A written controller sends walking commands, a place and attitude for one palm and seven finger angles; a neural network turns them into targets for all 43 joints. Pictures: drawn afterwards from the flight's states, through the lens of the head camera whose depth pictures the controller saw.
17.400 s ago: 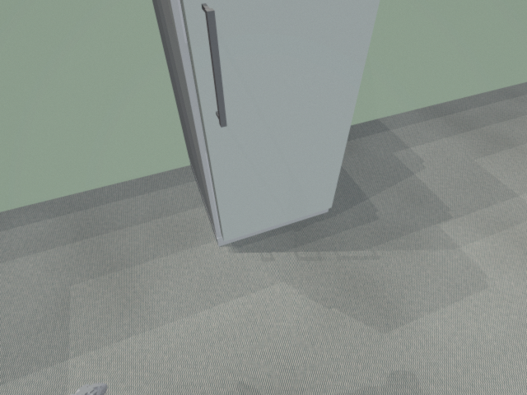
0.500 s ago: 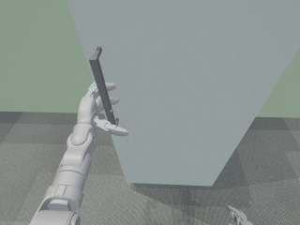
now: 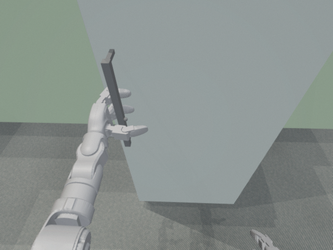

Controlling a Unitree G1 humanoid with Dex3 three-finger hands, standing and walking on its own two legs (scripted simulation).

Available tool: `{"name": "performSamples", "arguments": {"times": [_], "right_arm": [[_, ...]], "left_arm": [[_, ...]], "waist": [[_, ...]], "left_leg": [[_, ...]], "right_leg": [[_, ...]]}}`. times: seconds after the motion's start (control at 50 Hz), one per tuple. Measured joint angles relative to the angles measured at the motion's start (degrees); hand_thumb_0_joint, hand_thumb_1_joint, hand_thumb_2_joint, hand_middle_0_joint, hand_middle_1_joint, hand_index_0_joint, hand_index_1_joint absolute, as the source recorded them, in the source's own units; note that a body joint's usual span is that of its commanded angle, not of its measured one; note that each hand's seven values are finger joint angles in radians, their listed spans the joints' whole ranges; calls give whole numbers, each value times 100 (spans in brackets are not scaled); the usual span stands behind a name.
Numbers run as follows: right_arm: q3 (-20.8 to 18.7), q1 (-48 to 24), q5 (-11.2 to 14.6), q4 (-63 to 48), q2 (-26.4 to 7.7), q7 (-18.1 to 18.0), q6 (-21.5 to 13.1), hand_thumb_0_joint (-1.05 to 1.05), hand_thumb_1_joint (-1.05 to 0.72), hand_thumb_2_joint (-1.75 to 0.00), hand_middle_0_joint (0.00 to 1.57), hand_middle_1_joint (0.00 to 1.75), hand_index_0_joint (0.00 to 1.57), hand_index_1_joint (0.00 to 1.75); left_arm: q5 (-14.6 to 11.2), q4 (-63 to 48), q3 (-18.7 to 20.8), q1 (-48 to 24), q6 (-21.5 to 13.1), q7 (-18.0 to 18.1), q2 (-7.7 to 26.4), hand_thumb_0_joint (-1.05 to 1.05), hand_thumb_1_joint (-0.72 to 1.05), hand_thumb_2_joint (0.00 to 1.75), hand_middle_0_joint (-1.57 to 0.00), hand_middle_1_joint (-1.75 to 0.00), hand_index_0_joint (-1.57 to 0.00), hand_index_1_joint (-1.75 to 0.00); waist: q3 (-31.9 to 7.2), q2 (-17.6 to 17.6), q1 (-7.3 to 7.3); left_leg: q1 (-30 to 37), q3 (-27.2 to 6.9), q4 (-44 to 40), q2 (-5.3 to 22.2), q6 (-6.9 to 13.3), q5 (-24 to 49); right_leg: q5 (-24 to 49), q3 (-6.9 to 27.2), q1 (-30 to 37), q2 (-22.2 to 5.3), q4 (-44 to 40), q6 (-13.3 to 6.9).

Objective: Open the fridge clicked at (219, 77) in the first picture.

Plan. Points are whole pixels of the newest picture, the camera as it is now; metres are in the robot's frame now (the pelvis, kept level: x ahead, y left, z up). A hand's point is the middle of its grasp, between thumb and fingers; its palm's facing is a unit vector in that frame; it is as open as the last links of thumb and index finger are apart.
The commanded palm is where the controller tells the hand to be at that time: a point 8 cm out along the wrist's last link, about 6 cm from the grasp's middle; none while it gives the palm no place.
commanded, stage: grip the handle and tug to test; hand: left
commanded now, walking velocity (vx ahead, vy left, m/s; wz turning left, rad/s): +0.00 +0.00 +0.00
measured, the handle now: (120, 105) +0.45 +0.14 +0.10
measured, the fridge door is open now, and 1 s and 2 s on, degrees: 0 0 15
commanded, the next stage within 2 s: pull the door a little, standing still in 1.10 s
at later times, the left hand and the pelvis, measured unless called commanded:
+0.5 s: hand (124, 119) +0.40 +0.12 +0.11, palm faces -0.02 -1.00 +0.00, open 5.3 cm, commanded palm +0.37 +0.17 +0.12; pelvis +0.00 +0.00 +0.00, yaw -1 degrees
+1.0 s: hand (125, 120) +0.39 +0.12 +0.11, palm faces -0.01 -1.00 +0.00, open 5.5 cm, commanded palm +0.34 +0.17 +0.12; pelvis +0.03 +0.00 +0.00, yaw -2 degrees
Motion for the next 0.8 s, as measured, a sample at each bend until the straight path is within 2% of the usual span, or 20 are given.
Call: {"name": "performSamples", "arguments": {"times": [0.4, 0.8], "right_arm": [[-22, 88, -17, 6, 9, 37, 10, 1, -91, -90, 20, 30, 20, 30], [-52, 24, -22, -172, 20, 91, 56, 1, -91, -90, 20, 30, 20, 30]], "left_arm": [[13, -73, 78, 107, -31, -14, 13, 1, 74, 83, -43, -138, -42, -137], [-18, -685, 123, 565, 225, 7, -4, 1, 78, 81, -38, -140, -39, -138]], "waist": [[-27, -5, -22], [-74, 14, -28]], "left_leg": [[19, 43, -28, 18, 8, -20], [178, 106, -142, 56, -20, -57]], "right_leg": [[12, 51, 10, 26, -47, 12], [-7, 126, 130, 79, -143, -2]]}}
